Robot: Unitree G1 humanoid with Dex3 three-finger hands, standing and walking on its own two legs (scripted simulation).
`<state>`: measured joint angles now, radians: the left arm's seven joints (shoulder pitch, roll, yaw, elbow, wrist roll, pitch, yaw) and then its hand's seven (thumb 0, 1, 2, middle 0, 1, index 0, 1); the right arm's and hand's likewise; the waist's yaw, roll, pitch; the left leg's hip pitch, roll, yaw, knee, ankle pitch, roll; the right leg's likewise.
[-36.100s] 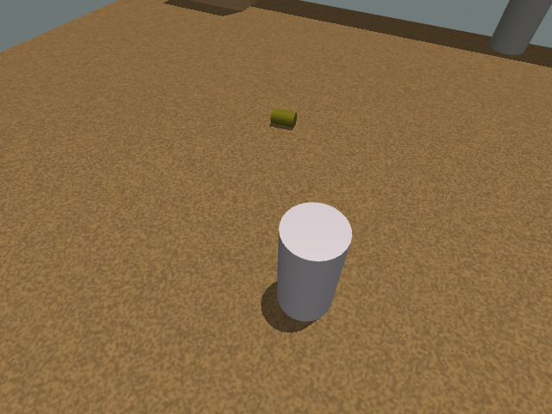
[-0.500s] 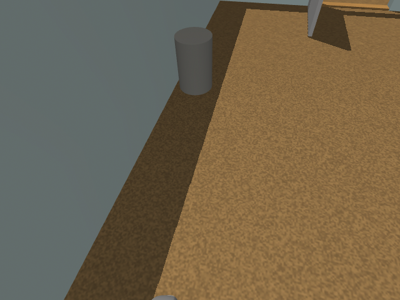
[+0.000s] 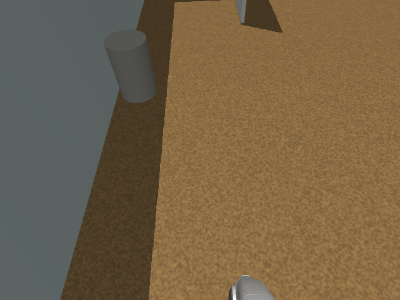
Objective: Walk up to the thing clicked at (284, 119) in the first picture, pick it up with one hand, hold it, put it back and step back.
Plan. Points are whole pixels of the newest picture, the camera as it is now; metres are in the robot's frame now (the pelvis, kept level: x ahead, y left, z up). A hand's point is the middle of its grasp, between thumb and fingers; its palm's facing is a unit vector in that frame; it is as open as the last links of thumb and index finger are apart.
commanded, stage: walk up
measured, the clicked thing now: out of the picture +0.45 -1.35 -0.72
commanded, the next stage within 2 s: none
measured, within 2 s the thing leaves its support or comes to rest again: neither
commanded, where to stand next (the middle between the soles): +0.11 +0.04 m, yaw -87 degrees
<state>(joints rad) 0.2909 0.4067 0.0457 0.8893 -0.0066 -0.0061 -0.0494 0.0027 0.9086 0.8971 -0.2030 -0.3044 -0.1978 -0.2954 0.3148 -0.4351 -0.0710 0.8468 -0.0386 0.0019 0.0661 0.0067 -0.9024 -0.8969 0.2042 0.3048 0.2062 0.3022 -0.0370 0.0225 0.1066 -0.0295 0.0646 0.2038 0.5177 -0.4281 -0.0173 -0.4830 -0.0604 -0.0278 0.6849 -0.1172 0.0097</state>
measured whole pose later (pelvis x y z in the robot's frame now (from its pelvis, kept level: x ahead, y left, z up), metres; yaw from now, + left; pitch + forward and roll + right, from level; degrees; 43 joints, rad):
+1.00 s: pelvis +0.02 +0.17 +0.00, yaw -56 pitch -1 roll +0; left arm 0.33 0.43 0.09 0.76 0.04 0.03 -0.10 0.00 0.91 0.90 -0.20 -0.30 -0.20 -0.30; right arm 0.31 -0.52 -0.13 0.85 -0.02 0.04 0.02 0.01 -0.91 -0.90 0.20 0.30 0.20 0.30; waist -0.02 0.05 0.03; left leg -0.48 0.20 0.19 0.87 -0.48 -0.05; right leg -0.23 -0.03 -0.02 0.61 -0.39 -0.03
